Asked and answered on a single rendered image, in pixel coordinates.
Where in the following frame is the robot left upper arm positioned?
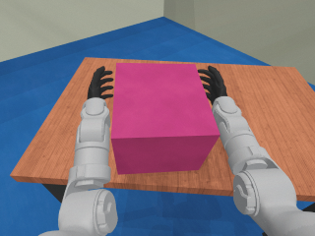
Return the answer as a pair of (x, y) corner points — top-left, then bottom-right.
(38, 189), (118, 236)

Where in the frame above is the left robot hand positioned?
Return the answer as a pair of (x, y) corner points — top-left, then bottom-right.
(87, 66), (114, 99)

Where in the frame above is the right robot forearm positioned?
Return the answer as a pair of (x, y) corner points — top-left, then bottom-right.
(212, 96), (297, 203)

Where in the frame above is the carton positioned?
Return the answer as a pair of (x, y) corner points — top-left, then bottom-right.
(111, 63), (221, 175)

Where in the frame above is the right robot hand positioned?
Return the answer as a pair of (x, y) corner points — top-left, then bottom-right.
(197, 65), (227, 106)

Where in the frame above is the table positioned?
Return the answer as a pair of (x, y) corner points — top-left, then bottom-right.
(10, 57), (315, 236)

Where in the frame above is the left robot forearm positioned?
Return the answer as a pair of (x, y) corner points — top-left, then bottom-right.
(58, 97), (111, 228)

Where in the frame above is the robot right upper arm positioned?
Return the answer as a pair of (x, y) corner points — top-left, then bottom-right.
(233, 168), (315, 236)

